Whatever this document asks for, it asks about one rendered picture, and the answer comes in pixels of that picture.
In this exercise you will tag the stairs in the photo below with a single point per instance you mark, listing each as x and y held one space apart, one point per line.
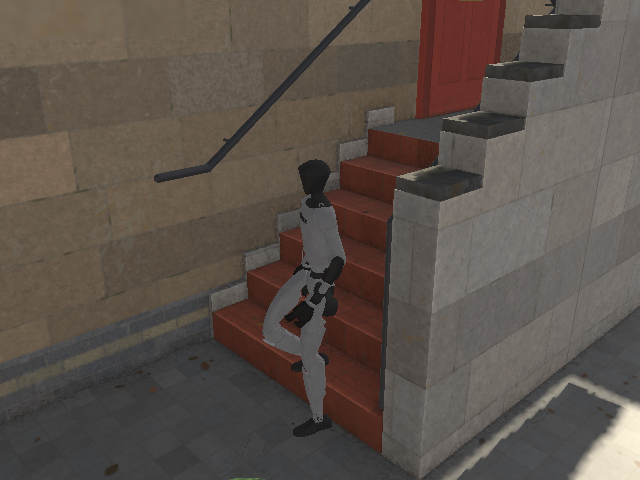
353 336

